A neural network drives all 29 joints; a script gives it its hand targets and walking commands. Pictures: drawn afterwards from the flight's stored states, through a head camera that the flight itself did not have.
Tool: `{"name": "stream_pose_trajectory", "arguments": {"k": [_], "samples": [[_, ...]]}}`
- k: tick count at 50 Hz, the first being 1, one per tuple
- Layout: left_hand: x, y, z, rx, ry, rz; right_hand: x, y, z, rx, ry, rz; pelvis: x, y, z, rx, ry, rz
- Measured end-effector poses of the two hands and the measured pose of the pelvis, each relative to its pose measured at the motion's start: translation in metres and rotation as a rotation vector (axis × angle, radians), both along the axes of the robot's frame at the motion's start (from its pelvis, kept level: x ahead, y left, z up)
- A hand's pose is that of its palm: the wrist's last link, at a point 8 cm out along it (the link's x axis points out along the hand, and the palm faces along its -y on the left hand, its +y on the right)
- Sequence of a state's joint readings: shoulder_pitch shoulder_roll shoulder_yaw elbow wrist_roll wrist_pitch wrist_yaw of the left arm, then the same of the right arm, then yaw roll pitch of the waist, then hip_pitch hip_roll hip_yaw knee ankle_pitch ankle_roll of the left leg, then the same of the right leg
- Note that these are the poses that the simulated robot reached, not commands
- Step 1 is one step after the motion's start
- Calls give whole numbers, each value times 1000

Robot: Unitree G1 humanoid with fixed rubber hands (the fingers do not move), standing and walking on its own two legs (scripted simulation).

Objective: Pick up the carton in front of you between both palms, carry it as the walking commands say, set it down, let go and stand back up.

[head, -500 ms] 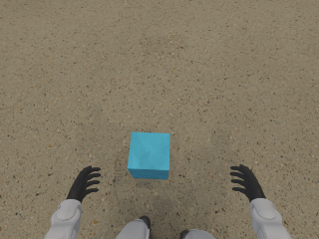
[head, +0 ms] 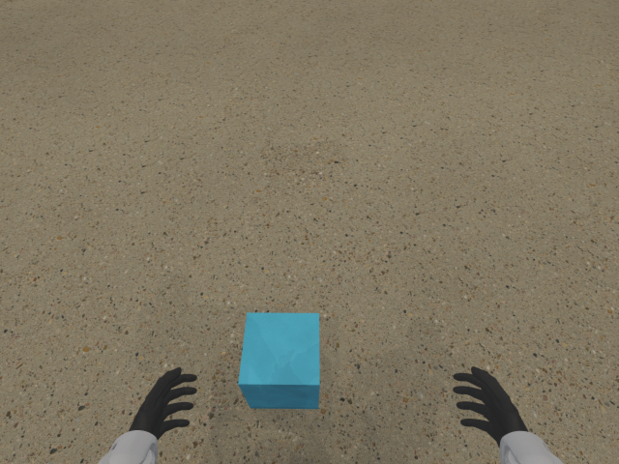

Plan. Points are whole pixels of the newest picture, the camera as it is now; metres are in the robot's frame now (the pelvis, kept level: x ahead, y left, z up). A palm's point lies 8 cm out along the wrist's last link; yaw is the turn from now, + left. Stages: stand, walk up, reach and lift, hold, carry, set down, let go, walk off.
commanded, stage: let go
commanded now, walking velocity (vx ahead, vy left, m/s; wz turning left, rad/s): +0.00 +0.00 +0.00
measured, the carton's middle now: (283, 362) +0.45 +0.10 -0.65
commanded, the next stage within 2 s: stand in 0.06 s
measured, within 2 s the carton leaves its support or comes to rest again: neither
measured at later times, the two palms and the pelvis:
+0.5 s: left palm (99, 453) +0.14 +0.30 -0.10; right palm (536, 449) +0.15 -0.27 -0.09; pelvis +0.01 +0.02 -0.01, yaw -1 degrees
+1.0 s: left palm out of the picture +0.11 +0.31 -0.10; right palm out of the picture +0.11 -0.28 -0.10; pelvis +0.00 +0.02 +0.00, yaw +0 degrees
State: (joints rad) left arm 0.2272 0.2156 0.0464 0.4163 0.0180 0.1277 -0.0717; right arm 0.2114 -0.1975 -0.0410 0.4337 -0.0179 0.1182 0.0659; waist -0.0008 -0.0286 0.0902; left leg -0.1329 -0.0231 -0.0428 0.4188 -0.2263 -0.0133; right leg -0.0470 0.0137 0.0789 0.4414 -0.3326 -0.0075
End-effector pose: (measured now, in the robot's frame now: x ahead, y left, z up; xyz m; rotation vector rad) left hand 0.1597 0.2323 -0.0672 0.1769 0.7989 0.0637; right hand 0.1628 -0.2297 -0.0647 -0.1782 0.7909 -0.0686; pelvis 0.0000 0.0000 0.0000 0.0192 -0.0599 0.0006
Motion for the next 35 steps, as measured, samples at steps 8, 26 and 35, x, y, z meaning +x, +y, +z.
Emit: {"name": "stream_pose_trajectory", "arguments": {"k": [8, 26, 35], "samples": [[-5, 35, -8, 113, 11, 32, -14, -14, -17, -118, 77, -23, 0, 8, -5, -10, 45, -1], [-21, 69, -32, 180, 141, 34, -17, -41, -23, -212, 156, -71, 12, 17, -6, -18, 68, -16], [-22, 71, -32, 187, 155, 36, -25, -42, -28, -203, 190, -83, 12, 17, -4, -19, 59, -15]]}}
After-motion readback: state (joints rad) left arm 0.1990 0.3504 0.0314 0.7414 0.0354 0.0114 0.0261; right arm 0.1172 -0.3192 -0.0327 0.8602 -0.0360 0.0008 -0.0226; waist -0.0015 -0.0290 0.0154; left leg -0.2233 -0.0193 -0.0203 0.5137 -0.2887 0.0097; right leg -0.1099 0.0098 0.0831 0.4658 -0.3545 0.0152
